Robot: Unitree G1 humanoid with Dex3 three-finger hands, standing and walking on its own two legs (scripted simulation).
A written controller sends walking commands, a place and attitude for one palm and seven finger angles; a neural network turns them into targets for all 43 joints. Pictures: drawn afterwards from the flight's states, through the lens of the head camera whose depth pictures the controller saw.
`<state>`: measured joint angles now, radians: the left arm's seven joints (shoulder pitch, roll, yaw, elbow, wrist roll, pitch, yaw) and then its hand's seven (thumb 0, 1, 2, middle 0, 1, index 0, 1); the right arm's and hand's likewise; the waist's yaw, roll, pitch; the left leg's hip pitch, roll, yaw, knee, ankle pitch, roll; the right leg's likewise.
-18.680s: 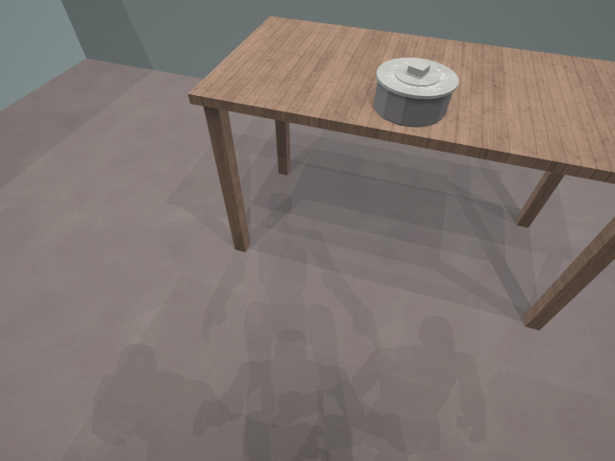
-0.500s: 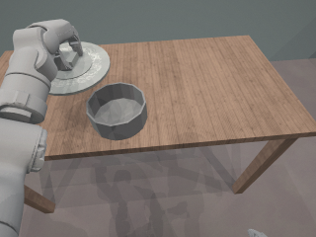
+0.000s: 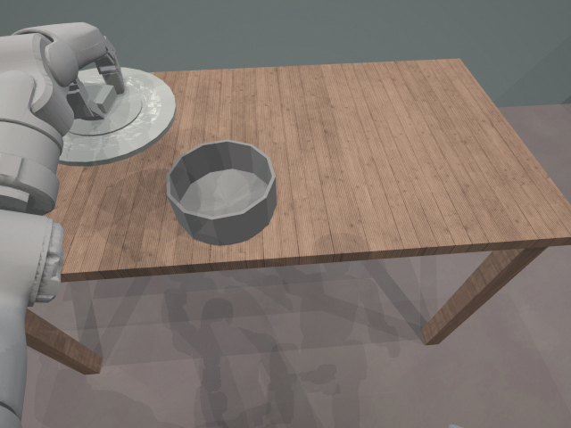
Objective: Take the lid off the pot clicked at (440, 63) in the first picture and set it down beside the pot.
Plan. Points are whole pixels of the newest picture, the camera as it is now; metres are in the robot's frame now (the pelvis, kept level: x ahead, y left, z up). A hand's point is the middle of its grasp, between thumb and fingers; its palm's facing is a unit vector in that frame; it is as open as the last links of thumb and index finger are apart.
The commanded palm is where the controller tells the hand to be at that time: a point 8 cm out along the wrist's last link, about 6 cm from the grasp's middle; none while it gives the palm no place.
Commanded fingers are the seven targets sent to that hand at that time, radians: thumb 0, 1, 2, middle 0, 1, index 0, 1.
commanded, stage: move the lid sideways beside the pot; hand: left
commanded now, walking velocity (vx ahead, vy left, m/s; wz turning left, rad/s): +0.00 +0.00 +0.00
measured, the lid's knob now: (95, 97) +0.51 +0.25 +0.20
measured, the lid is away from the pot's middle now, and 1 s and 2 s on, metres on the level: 0.15 0.23 0.22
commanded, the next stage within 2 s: lower the lid onto the table in 0.86 s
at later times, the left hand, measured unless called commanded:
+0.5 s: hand (32, 104) +0.47 +0.31 +0.22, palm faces -0.30 -0.09 -0.95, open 7.7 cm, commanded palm +0.48 +0.30 +0.28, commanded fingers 0.00 0.71 0.89 -0.94 -1.08 -0.82 -1.01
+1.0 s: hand (15, 109) +0.47 +0.33 +0.21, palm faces -0.33 -0.09 -0.94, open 7.7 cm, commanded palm +0.49 +0.32 +0.28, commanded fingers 0.00 0.71 0.89 -0.94 -1.08 -0.82 -1.01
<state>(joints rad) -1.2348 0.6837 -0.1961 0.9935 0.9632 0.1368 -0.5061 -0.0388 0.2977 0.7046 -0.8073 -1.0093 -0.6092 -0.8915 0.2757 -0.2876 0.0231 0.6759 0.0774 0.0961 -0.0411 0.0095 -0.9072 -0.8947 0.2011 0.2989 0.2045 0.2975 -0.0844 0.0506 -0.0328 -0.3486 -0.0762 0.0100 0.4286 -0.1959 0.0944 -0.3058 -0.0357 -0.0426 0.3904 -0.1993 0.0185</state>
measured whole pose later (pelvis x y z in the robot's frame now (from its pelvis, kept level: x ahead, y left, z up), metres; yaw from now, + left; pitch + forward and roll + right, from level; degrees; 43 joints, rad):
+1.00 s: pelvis +0.01 +0.01 +0.00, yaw +1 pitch +9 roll -2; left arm -1.23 0.87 -0.13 1.02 0.95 -0.02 -0.56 -0.03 0.30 0.71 -0.81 -1.01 -0.61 -0.89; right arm 0.27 -0.29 0.03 0.70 0.09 0.15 -0.06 0.01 -0.91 -0.89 0.20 0.30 0.21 0.30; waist -0.08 0.03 -0.03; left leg -0.40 -0.07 -0.01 0.47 -0.22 0.10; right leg -0.32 -0.03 -0.06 0.36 -0.20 0.02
